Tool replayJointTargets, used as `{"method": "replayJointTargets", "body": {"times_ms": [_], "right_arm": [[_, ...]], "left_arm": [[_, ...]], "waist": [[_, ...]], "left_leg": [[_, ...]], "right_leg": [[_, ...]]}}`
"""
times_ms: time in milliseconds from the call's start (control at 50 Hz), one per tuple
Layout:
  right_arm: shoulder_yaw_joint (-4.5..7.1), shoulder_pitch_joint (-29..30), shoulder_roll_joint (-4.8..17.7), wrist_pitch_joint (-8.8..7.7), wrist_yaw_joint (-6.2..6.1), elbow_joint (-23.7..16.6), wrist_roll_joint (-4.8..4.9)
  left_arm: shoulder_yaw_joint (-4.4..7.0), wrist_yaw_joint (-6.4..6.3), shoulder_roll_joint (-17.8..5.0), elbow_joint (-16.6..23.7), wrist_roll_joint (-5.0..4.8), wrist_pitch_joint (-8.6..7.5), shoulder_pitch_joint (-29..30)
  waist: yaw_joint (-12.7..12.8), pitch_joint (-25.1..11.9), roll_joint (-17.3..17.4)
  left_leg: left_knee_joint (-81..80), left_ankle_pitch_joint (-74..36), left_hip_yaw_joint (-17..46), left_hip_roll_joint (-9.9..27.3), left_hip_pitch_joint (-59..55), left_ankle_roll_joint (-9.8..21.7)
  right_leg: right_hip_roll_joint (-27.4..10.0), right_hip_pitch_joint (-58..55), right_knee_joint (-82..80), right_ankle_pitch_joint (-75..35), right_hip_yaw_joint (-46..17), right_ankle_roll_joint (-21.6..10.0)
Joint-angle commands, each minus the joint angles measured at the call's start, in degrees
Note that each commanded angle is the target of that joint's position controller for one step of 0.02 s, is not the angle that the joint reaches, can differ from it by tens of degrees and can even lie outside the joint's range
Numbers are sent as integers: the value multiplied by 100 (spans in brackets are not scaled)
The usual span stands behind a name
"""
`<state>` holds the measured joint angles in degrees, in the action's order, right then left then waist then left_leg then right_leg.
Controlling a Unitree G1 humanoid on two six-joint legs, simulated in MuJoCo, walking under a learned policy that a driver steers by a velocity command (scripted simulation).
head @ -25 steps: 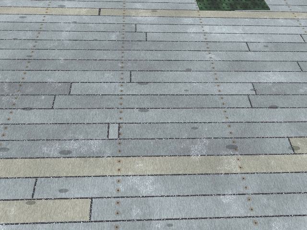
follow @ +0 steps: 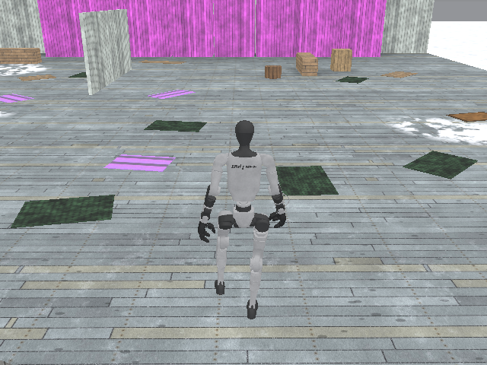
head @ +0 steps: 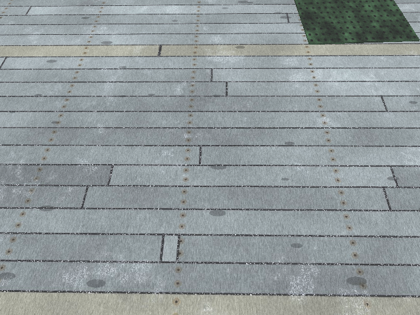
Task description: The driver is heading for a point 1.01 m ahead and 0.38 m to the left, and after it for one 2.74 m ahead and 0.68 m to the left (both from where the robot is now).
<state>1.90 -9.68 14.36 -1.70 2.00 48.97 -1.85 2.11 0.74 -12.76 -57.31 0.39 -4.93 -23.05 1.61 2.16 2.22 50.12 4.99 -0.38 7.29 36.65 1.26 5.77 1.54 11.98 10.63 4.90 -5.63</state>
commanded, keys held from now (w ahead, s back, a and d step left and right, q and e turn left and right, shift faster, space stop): w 0.52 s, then w+q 0.48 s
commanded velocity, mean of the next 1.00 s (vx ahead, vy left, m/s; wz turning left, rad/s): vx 0.50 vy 0.00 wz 0.16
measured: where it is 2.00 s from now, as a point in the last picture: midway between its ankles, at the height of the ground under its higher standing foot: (176, 184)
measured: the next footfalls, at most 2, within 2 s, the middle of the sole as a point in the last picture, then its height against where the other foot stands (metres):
left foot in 0.22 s outside the picture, level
right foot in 0.76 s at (254, 284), level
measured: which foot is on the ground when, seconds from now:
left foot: up 0.00-0.20, down 0.22-0.78, up 0.80-1.00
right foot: down 0.00-0.24, up 0.26-0.74, down 0.76-1.00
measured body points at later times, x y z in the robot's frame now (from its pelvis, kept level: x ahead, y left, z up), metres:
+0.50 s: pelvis +0.28 +0.05 +0.00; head +0.30 +0.06 +0.45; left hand +0.38 +0.30 -0.14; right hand +0.26 -0.21 -0.14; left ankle +0.27 +0.11 -0.75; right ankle +0.35 -0.10 -0.68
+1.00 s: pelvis +0.55 +0.00 +0.00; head +0.57 -0.01 +0.45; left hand +0.54 +0.27 -0.13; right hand +0.67 -0.25 -0.14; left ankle +0.55 +0.15 -0.66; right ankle +0.56 -0.08 -0.75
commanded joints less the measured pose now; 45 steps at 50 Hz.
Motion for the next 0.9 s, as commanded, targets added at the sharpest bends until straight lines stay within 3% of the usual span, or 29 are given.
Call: {"method": "replayJointTargets", "body": {"times_ms": [20,100,160,200,220,240,260,280,300,320,360,400,420,500,560,640,680,720,740,760,780,800,820,840,860,900], "right_arm": [[-21,586,162,-61,13,-421,39],[-35,1183,220,-92,-15,-608,39],[7,1092,314,-150,-43,-626,31],[105,73,469,-211,-125,-291,13],[194,-968,642,-270,-187,59,-56],[345,-1887,1183,-303,-266,225,-214],[439,-1960,1419,-224,-218,291,-81],[386,-1340,1137,-180,-178,200,85],[294,-822,788,-201,-165,132,117],[210,-643,474,-250,-146,169,78],[139,-557,258,-321,-178,319,99],[135,-845,281,-419,-170,490,114],[164,-925,408,-444,-173,549,133],[150,-1289,417,-435,-172,724,133],[129,-1595,393,-423,-179,843,140],[152,-1903,494,-370,-229,962,98],[184,-1841,574,-343,-262,958,65],[229,-1616,675,-323,-279,913,43],[243,-1497,696,-316,-263,893,74],[213,-1451,559,-330,-240,810,118],[97,-1737,15,-330,-219,543,321],[176,-1974,192,-279,-257,525,282],[266,-1716,469,-206,-273,587,177],[259,-1392,351,-196,-218,560,136],[249,-1269,178,-170,-179,535,118],[267,-1216,93,-20,-77,476,-4]], "left_arm": [[102,-22,-691,150,-7,-91,-143],[83,-88,-716,-76,58,-51,-553],[102,-159,-808,-160,104,-13,-468],[123,-175,-898,-174,120,13,-282],[101,-167,-855,-146,89,24,-198],[-3,-131,-507,77,-49,1,-339],[11,-88,-344,39,-153,-11,-814],[144,-120,-831,67,-1,15,-331],[131,-90,-715,202,15,-16,106],[116,-75,-562,210,16,-21,264],[82,-9,-351,151,168,142,134],[87,51,-275,162,188,240,203],[86,73,-258,224,183,269,354],[68,107,-290,580,157,295,1420],[10,115,-200,808,120,261,2104],[4,82,-280,1024,94,218,2621],[29,63,-379,1117,81,165,2661],[92,20,-517,1029,69,81,2157],[157,-26,-614,812,94,16,1435],[271,-103,-917,562,202,-68,469],[416,-177,-1516,600,362,-94,-211],[445,-140,-1564,632,242,26,28],[328,-119,-1048,754,164,82,571],[229,-102,-638,804,115,59,951],[186,-113,-486,802,132,27,1102],[157,-158,-389,669,95,-55,1026]], "waist": [[24,327,-496],[207,390,-513],[27,333,-557],[-443,-197,-591],[-875,-758,-427],[-1054,-1541,265],[-817,-2209,1325],[-647,-1449,346],[-503,-703,76],[-335,-236,-157],[-39,-91,83],[21,-58,67],[52,-25,99],[-135,293,66],[-324,372,82],[-487,368,145],[-426,344,190],[-148,153,238],[183,-192,82],[530,-834,-250],[552,-1753,-1221],[350,-2058,-1741],[120,-1233,-944],[49,-538,-540],[-68,-269,-559],[-242,-62,-790]], "left_leg": [[-815,-608,-289,-142,-116,-47],[-1452,-524,-372,-321,-9,114],[-1798,107,-408,-524,-368,357],[-2130,433,-547,-894,-1699,591],[-2360,195,-413,-791,-3083,782],[-2419,718,1309,646,-4842,1213],[-3199,719,3901,1788,-5762,1918],[-3320,906,3395,1503,-5145,1740],[-3486,761,2591,1315,-4299,1604],[-3679,94,1991,1029,-3601,1350],[-3960,-110,1316,655,-2901,1113],[-4066,-675,1003,531,-2785,1117],[-4168,-612,887,513,-2787,1144],[-4433,-658,549,337,-2947,1096],[-4378,-1000,452,236,-3045,1035],[-4023,-1438,671,367,-3611,1070],[-3763,-1748,830,473,-3825,1036],[-3216,-2366,879,457,-3767,894],[-2400,-2711,733,242,-3591,789],[-1129,-2072,490,-117,-2891,667],[838,280,16,-810,-1216,412],[1845,2524,145,-1152,-316,443],[2180,2135,389,-705,-78,506],[2045,1672,385,-488,-94,483],[1830,1406,359,-339,-233,452],[1636,1186,288,-195,-482,348]], "right_leg": [[-1426,353,-610,-1865,-724,-541],[-1668,-490,-371,-2425,-752,-557],[-1843,-946,132,-3537,-712,-486],[-1732,-883,1348,-4882,-550,-332],[-1495,-288,2526,-4405,-347,-216],[-1055,1318,4423,-2286,-77,-38],[21,2872,6239,1856,-246,114],[-396,3418,6532,1604,-881,15],[-634,3501,6327,1135,-865,2],[-851,3283,5916,835,-842,-7],[-1025,2767,5428,639,-774,112],[-1019,2735,5238,496,-661,200],[-1064,2882,5056,336,-601,254],[-1221,3503,3983,-495,-387,445],[-1105,3326,3009,-963,-215,499],[-938,3275,2365,-960,-211,495],[-880,3105,2139,-640,-274,420],[-701,2270,1808,-196,-264,302],[-563,1310,1408,-258,-180,200],[-1001,-101,1302,-193,-602,1],[-2687,-1785,1017,746,-2674,-389],[-3254,-1813,332,988,-4223,-725],[-3022,-1062,269,1490,-3526,-609],[-2739,-252,78,1291,-2720,-489],[-2503,186,-70,785,-2108,-342],[-2244,741,-285,172,-1366,-222]]}}
Over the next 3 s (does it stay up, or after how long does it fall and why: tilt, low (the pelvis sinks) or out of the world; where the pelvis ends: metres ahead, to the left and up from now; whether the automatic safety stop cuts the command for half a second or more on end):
stays up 1.04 0.20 0.00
